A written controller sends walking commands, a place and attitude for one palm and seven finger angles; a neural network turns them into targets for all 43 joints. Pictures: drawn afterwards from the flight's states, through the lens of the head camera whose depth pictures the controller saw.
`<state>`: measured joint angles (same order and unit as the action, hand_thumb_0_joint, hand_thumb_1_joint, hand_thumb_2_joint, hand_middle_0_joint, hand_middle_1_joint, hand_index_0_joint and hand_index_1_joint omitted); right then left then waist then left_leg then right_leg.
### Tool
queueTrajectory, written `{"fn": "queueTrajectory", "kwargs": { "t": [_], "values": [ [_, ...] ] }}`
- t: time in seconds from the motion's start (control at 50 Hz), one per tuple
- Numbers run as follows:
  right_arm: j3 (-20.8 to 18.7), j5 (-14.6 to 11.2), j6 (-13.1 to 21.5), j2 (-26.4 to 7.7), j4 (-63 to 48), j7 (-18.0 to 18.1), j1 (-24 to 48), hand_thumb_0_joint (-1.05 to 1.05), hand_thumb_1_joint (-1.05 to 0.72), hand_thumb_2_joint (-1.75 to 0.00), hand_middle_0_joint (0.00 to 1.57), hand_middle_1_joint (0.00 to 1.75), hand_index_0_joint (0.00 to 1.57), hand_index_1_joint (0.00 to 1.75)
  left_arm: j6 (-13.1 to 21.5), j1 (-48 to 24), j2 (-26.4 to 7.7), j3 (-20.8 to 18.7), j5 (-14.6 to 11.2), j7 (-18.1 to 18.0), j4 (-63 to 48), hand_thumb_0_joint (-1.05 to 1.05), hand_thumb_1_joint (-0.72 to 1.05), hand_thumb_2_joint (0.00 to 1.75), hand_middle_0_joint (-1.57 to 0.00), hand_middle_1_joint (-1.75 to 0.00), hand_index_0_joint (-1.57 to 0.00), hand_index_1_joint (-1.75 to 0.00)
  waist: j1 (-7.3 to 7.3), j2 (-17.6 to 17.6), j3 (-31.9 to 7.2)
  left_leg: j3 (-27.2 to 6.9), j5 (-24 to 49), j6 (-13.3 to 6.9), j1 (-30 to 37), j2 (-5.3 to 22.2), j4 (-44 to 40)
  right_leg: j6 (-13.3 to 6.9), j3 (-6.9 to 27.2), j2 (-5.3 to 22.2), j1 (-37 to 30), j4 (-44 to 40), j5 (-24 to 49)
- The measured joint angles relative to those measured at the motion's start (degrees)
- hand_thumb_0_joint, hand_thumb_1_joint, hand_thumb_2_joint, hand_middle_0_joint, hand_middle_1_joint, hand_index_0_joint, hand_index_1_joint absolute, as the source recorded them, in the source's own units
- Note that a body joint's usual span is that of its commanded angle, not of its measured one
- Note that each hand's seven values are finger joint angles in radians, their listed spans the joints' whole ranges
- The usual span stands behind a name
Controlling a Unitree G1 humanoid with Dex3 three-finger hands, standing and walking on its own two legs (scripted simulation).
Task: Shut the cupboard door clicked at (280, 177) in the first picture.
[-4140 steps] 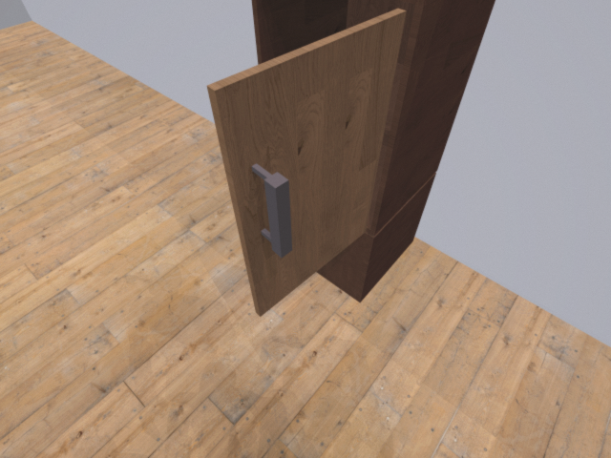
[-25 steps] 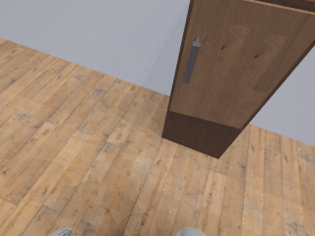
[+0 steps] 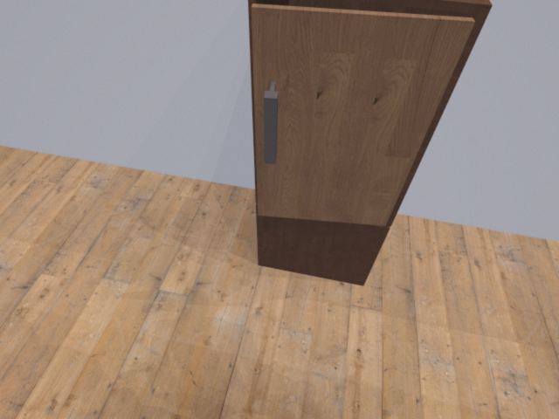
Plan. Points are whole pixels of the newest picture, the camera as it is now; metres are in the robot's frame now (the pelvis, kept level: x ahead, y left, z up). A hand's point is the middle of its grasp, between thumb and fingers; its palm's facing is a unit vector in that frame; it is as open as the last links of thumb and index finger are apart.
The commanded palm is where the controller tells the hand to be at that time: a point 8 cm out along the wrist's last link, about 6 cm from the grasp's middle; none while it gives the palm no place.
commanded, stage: take the last steps up to it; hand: left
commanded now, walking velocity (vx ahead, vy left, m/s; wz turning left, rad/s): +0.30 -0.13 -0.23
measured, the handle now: (271, 124) +0.70 +0.05 +0.02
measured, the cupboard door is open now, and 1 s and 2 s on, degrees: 7 7 7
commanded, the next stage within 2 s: come to a stop and stand still in 0.56 s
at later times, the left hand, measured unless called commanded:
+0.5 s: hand (231, 360) +0.25 +0.10 -0.17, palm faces -0.16 -0.97 -0.21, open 7.4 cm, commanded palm none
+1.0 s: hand (249, 358) +0.26 +0.07 -0.18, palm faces -0.04 -0.98 -0.21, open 7.3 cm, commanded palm none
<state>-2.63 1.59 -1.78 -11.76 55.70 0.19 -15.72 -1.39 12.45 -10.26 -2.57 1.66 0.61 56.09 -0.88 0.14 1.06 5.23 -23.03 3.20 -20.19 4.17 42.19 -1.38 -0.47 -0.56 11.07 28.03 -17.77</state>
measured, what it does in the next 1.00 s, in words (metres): walks ahead: left foot, then right foot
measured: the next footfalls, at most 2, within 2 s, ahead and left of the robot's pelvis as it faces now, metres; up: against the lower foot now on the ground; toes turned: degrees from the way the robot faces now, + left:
left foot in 0.04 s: +0.05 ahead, +0.12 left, +0.00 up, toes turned +5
right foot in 0.44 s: +0.20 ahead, -0.21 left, +0.00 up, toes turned -9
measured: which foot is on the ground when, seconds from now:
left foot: up 0.00-0.02, down 0.04-0.44, up 0.46-0.72, down 0.74-1.00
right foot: down 0.00-0.04, up 0.06-0.42, down 0.44-1.00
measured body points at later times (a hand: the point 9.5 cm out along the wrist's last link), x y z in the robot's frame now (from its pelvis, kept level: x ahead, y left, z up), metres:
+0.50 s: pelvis +0.13 -0.08 -0.01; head +0.17 -0.09 +0.43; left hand +0.26 +0.15 -0.16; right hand +0.02 -0.30 -0.16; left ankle +0.02 +0.09 -0.69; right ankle +0.17 -0.19 -0.74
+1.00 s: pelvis +0.23 -0.11 +0.00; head +0.27 -0.11 +0.45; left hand +0.26 +0.12 -0.16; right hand +0.31 -0.34 -0.15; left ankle +0.26 -0.01 -0.74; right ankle +0.17 -0.20 -0.73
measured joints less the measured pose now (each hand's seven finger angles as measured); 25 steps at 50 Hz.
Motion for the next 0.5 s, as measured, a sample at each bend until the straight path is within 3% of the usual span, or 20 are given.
{"fn": "queueTrajectory", "kwargs": {
  "t": [0.04,0.08,0.14,0.18,0.24,0.32,0.4,0.44,0.5],
  "values": [
    [0.43,0.25,1.7,0.11,-0.84,0.17,-0.76,0.01,-0.91,-0.9,0.2,0.29,0.19,0.3,-0.21,1.58,-0.37,-0.39,-0.33,0.34,0.37,0.0,0.91,0.9,-0.2,-0.3,-0.2,-0.3,0.18,0.23,-0.93,-0.16,2.29,-1.27,4.03,-0.04,-9.69,-0.16,0.47,-0.74,1.83,4.12,-3.05],
    [0.91,0.78,2.93,1.16,-0.89,0.66,-0.8,0.01,-0.91,-0.9,0.2,0.29,0.2,0.3,-1.11,2.33,-1.46,-0.92,-0.21,0.75,1.22,0.0,0.91,0.9,-0.2,-0.3,-0.2,-0.3,-0.17,2.13,-0.82,1.12,3.81,-2.99,3.97,-0.25,-8.25,-0.51,1.14,-0.55,6.06,14.84,-8.35],
    [1.5,0.87,3.75,2.09,-0.93,1.12,-2.84,0.01,-0.91,-0.9,0.21,0.29,0.2,0.3,-2.04,2.38,-2.64,-1.52,0.52,1.87,2.33,0.01,0.91,0.9,-0.2,-0.3,-0.2,-0.3,-0.78,2.96,-0.85,2.47,4.66,-3.14,7.03,0.45,-11.36,-0.11,-0.04,0.1,13.08,30.2,-5.84],
    [1.7,0.82,4.04,2.29,-0.07,1.33,-4.42,0.01,-0.91,-0.9,0.21,0.29,0.2,0.3,-1.91,1.81,-3.07,-1.8,0.59,2.39,2.1,0.01,0.91,0.9,-0.2,-0.3,-0.2,-0.3,-0.73,2.7,-0.52,2.84,6.0,-2.54,9.76,1.1,-15.28,0.54,-0.64,1.05,16.28,33.88,-2.36],
    [1.71,0.68,4.27,2.3,1.68,1.35,-6.44,0.01,-0.91,-0.9,0.21,0.29,0.2,0.3,-1.35,0.47,-3.35,-1.79,0.4,2.6,1.28,0.01,0.91,0.9,-0.2,-0.3,-0.19,-0.3,-0.55,2.03,0.34,3.51,7.29,-1.83,13.43,2.12,-20.12,1.38,-1.02,2.76,18.86,31.19,1.34],
    [1.12,0.7,3.95,2.11,3.66,0.94,-8.16,0.01,-0.91,-0.9,0.21,0.29,0.2,0.3,-0.79,-1.97,-3.29,-1.33,0.17,2.52,0.86,0.01,0.91,0.9,-0.2,-0.3,-0.19,-0.3,-1.12,1.42,1.81,4.81,6.58,-0.22,16.83,3.25,-22.45,1.68,-2.03,4.67,18.97,20.46,4.01],
    [0.41,0.67,3.09,1.72,5.33,0.55,-9.19,0.01,-0.91,-0.9,0.21,0.29,0.2,0.3,0.02,-4.16,-2.96,-0.95,0.04,2.55,0.86,0.01,0.91,0.9,-0.19,-0.3,-0.19,-0.3,-2.27,0.65,3.02,5.74,2.73,2.08,18.69,4.8,-19.77,0.84,-3.63,4.29,15.3,10.15,4.76],
    [0.23,0.19,2.67,1.67,6.19,0.21,-10.09,0.01,-0.91,-0.9,0.21,0.29,0.2,0.3,1.66,-4.46,-3.13,-0.71,0.08,2.43,0.51,0.0,0.91,0.9,-0.2,-0.3,-0.19,-0.3,-2.19,0.79,2.99,5.45,-1.38,2.05,17.23,5.76,-13.01,-0.34,-3.89,3.73,11.45,4.37,6.48],
    [-0.1,-0.76,1.2,0.56,7.49,0.19,-6.96,0.01,-0.91,-0.9,0.21,0.29,0.2,0.3,3.77,-5.01,-1.15,-0.37,-0.28,1.08,1.24,0.0,0.91,0.9,-0.2,-0.3,-0.19,-0.3,-1.67,-1.5,4.59,-1.43,-7.48,-1.42,7.9,4.42,10.59,-0.35,-5.0,2.26,10.74,8.02,3.75]
  ]
}}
